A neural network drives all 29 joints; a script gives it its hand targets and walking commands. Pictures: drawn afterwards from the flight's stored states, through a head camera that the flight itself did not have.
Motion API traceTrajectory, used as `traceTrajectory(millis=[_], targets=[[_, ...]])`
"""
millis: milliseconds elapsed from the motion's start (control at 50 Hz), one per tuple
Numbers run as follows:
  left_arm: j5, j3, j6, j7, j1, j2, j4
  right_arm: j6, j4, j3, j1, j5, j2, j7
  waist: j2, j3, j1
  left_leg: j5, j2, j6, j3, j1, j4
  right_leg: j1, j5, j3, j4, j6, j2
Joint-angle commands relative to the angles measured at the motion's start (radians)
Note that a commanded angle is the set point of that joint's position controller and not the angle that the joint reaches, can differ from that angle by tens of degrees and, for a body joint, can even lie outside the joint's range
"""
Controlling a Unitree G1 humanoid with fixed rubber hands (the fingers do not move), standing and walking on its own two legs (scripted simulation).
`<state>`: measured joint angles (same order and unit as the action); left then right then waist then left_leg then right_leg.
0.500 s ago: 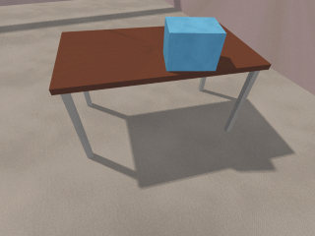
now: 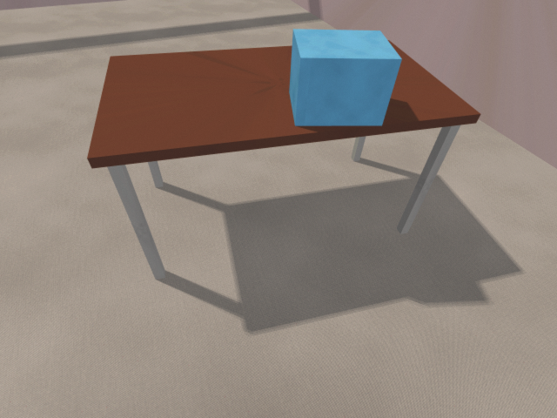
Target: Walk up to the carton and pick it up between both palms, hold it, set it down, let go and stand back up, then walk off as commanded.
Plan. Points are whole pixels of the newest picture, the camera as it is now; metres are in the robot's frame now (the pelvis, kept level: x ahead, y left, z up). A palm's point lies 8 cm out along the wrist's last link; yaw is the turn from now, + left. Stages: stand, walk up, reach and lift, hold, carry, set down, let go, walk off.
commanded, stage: stand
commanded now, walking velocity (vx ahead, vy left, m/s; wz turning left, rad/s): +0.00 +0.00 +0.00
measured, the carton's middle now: (338, 77) +1.11 -0.15 +0.00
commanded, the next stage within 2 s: walk up in 1.48 s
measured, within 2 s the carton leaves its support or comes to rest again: neither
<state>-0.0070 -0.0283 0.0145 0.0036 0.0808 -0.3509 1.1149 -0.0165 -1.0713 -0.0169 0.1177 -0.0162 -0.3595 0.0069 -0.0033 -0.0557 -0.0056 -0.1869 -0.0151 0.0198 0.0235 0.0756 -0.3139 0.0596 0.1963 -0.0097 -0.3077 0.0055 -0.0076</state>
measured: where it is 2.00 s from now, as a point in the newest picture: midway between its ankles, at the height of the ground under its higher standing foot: outside the picture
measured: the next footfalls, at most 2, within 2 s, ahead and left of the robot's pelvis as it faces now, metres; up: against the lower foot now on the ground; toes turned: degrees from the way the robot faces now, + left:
right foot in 1.98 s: +0.14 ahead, -0.20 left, +0.00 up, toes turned +4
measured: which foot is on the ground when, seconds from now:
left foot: down 0.00-1.00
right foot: down 0.00-1.00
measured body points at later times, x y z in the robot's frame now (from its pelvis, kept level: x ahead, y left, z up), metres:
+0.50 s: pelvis +0.00 +0.00 +0.00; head +0.01 +0.00 +0.45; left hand +0.09 +0.31 -0.13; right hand +0.09 -0.31 -0.12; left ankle -0.01 +0.13 -0.75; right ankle -0.02 -0.12 -0.75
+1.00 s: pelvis +0.00 +0.00 +0.00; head +0.01 +0.00 +0.45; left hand +0.09 +0.31 -0.13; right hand +0.09 -0.31 -0.12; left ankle -0.01 +0.13 -0.75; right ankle -0.02 -0.12 -0.75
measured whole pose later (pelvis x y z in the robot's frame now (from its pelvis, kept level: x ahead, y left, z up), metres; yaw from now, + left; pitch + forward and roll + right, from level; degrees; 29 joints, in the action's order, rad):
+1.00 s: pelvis +0.00 +0.00 +0.00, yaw +0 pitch -3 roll +0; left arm -0.01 -0.03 0.01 0.00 0.08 -0.35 1.12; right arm -0.02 -1.07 -0.02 0.12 -0.02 -0.36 0.01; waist 0.00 -0.06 -0.01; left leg -0.19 -0.02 0.02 0.02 0.07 -0.31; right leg 0.06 0.20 -0.01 -0.30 0.01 -0.01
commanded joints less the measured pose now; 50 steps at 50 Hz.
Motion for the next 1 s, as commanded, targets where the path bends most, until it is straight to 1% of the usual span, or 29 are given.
traceTrajectory(millis=[0,40,220,240,300,320,360,420,480,500,520,540,560,680,720,760,780,800,840,880,980], targets=[[0.000,-0.029,0.013,0.007,-0.042,-0.205,-0.052,-0.013,0.052,-0.033,-0.026,0.002,-0.191,0.007,0.003,0.063,0.005,0.193,-0.109,-0.042,0.085,0.006,0.044,0.002,-0.203,0.098,0.053,-0.027,-0.124],[-0.001,-0.031,0.012,0.007,-0.038,-0.203,-0.053,-0.014,0.050,-0.034,-0.027,0.001,-0.196,0.008,0.012,0.062,0.002,0.203,-0.110,-0.045,0.086,0.007,0.043,-0.001,-0.206,0.098,0.051,-0.029,-0.122],[0.001,-0.031,0.012,0.006,-0.038,-0.208,-0.045,-0.012,0.051,-0.034,-0.028,0.002,-0.194,0.007,0.005,0.058,0.003,0.177,-0.108,-0.041,0.085,0.009,0.048,0.006,-0.177,0.098,0.054,-0.026,-0.121],[-0.001,-0.030,0.012,0.007,-0.040,-0.205,-0.049,-0.012,0.050,-0.035,-0.028,0.001,-0.196,0.008,-0.002,0.060,0.001,0.177,-0.108,-0.042,0.085,0.010,0.048,0.005,-0.179,0.099,0.055,-0.027,-0.122],[-0.001,-0.031,0.012,0.007,-0.037,-0.209,-0.048,-0.012,0.052,-0.036,-0.027,0.000,-0.200,0.008,0.004,0.059,0.001,0.188,-0.108,-0.044,0.085,0.011,0.047,0.000,-0.190,0.099,0.053,-0.028,-0.123],[0.001,-0.032,0.012,0.006,-0.037,-0.204,-0.048,-0.013,0.051,-0.034,-0.024,0.003,-0.193,0.008,-0.006,0.062,0.003,0.190,-0.110,-0.045,0.088,0.008,0.048,0.001,-0.188,0.097,0.050,-0.025,-0.123],[0.000,-0.030,0.012,0.006,-0.038,-0.204,-0.049,-0.013,0.052,-0.035,-0.028,0.002,-0.196,0.007,0.006,0.064,0.002,0.187,-0.109,-0.043,0.087,0.009,0.044,0.001,-0.185,0.096,0.055,-0.027,-0.121],[0.001,-0.030,0.013,0.007,-0.038,-0.203,-0.048,-0.014,0.053,-0.035,-0.030,-0.002,-0.198,0.008,-0.002,0.065,0.001,0.202,-0.109,-0.043,0.084,0.008,0.041,-0.001,-0.204,0.099,0.049,-0.028,-0.123],[0.000,-0.030,0.012,0.008,-0.037,-0.202,-0.047,-0.013,0.053,-0.035,-0.030,0.001,-0.198,0.008,0.006,0.070,0.000,0.209,-0.109,-0.042,0.084,0.006,0.039,-0.006,-0.218,0.098,0.049,-0.028,-0.124],[0.001,-0.030,0.013,0.007,-0.029,-0.202,-0.048,-0.014,0.054,-0.036,-0.030,0.000,-0.199,0.008,0.008,0.071,-0.005,0.213,-0.107,-0.041,0.083,0.005,0.040,-0.009,-0.215,0.099,0.047,-0.028,-0.124],[0.000,-0.030,0.013,0.007,-0.037,-0.208,-0.048,-0.013,0.050,-0.035,-0.026,0.003,-0.195,0.009,0.006,0.070,0.003,0.212,-0.108,-0.042,0.084,0.003,0.040,-0.007,-0.219,0.099,0.048,-0.027,-0.126],[0.001,-0.030,0.012,0.007,-0.034,-0.206,-0.046,-0.012,0.050,-0.036,-0.025,0.002,-0.200,0.008,0.009,0.068,0.001,0.204,-0.110,-0.041,0.087,0.005,0.043,-0.004,-0.202,0.098,0.046,-0.028,-0.125],[0.000,-0.033,0.012,0.007,-0.036,-0.208,-0.048,-0.012,0.049,-0.036,-0.026,0.002,-0.197,0.008,-0.001,0.065,-0.001,0.208,-0.110,-0.042,0.086,0.004,0.042,-0.004,-0.212,0.097,0.049,-0.027,-0.123],[0.001,-0.030,0.012,0.007,-0.038,-0.203,-0.049,-0.013,0.051,-0.034,-0.025,0.002,-0.192,0.008,0.010,0.069,0.002,0.217,-0.111,-0.044,0.083,0.001,0.039,-0.002,-0.211,0.096,0.049,-0.027,-0.125],[0.000,-0.031,0.012,0.007,-0.035,-0.202,-0.050,-0.014,0.052,-0.034,-0.024,0.000,-0.194,0.010,0.000,0.065,-0.001,0.213,-0.110,-0.044,0.084,0.005,0.045,-0.002,-0.205,0.095,0.049,-0.026,-0.122],[0.000,-0.030,0.011,0.007,-0.031,-0.200,-0.047,-0.014,0.055,-0.036,-0.037,0.000,-0.199,0.009,0.011,0.063,-0.005,0.211,-0.109,-0.042,0.083,0.008,0.042,-0.002,-0.207,0.097,0.047,-0.027,-0.124],[-0.001,-0.029,0.010,0.007,-0.039,-0.202,-0.051,-0.014,0.054,-0.034,-0.029,0.002,-0.192,0.009,0.009,0.068,0.002,0.215,-0.109,-0.041,0.083,0.006,0.040,-0.007,-0.216,0.097,0.047,-0.027,-0.125],[0.001,-0.032,0.012,0.007,-0.034,-0.207,-0.048,-0.014,0.050,-0.034,-0.023,0.002,-0.195,0.008,0.013,0.071,-0.001,0.214,-0.110,-0.041,0.082,-0.002,0.040,-0.003,-0.210,0.100,0.046,-0.027,-0.124],[-0.001,-0.031,0.012,0.007,-0.036,-0.204,-0.051,-0.013,0.052,-0.037,-0.024,0.001,-0.198,0.010,0.002,0.060,0.000,0.215,-0.109,-0.043,0.083,0.003,0.042,0.001,-0.215,0.096,0.048,-0.027,-0.122],[-0.001,-0.032,0.012,0.007,-0.037,-0.209,-0.047,-0.013,0.052,-0.035,-0.024,0.001,-0.197,0.008,0.005,0.068,0.003,0.219,-0.109,-0.043,0.081,-0.003,0.040,-0.003,-0.215,0.095,0.045,-0.026,-0.121],[0.001,-0.031,0.012,0.008,-0.035,-0.202,-0.051,-0.015,0.055,-0.035,-0.026,0.000,-0.196,0.010,0.003,0.065,-0.001,0.220,-0.109,-0.042,0.083,0.004,0.041,-0.008,-0.219,0.095,0.043,-0.027,-0.124]])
